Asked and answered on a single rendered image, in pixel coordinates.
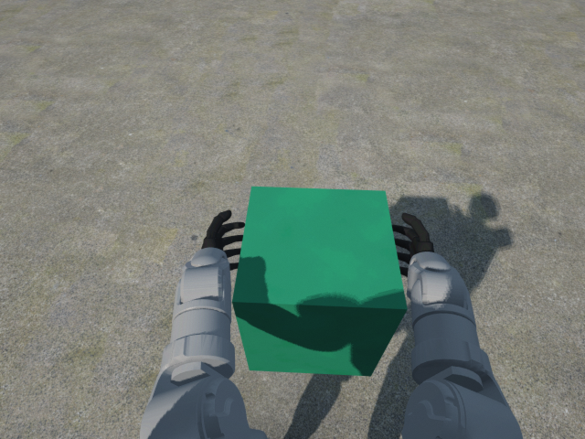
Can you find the right robot hand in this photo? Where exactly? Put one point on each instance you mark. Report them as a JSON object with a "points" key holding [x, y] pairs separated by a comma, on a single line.
{"points": [[420, 240]]}

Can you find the left robot hand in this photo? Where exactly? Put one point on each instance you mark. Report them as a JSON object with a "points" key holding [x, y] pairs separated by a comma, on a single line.
{"points": [[215, 232]]}

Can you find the left robot upper arm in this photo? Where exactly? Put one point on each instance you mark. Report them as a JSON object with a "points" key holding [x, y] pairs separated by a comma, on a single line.
{"points": [[209, 408]]}

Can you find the robot left forearm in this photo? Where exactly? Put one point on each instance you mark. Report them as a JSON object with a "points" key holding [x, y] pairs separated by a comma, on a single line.
{"points": [[200, 339]]}

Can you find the carton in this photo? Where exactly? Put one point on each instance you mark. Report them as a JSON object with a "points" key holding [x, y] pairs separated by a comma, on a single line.
{"points": [[318, 287]]}

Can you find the right robot upper arm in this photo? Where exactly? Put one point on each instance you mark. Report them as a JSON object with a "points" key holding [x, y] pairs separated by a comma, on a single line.
{"points": [[440, 409]]}

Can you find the robot right forearm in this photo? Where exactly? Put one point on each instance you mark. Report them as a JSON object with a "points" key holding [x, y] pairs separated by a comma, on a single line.
{"points": [[446, 341]]}

